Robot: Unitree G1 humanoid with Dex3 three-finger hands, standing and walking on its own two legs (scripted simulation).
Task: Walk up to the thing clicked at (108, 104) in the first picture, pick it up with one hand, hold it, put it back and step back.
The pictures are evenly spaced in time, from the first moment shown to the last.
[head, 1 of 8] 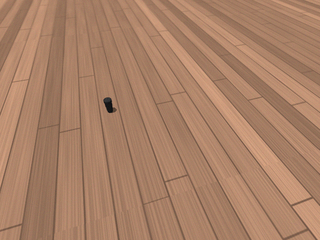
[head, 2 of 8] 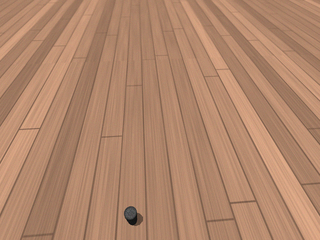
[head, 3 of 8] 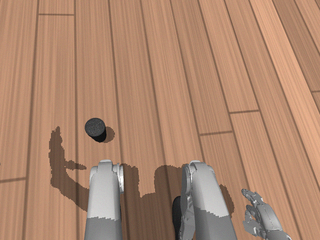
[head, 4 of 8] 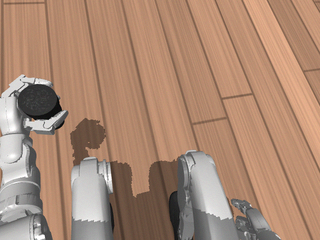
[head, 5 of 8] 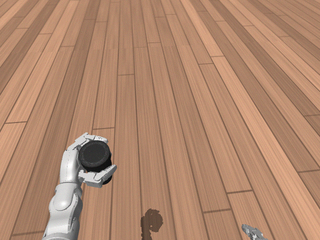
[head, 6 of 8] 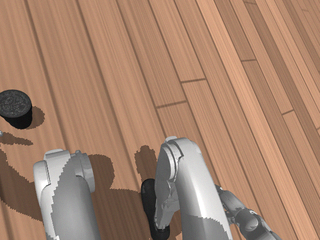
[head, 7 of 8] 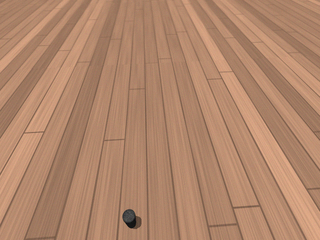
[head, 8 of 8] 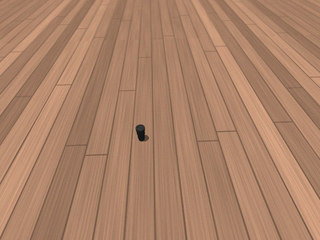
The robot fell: no
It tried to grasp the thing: yes
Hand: left
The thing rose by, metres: 0.69
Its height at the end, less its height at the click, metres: +0.00
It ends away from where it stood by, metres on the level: 0.02
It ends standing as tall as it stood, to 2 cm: yes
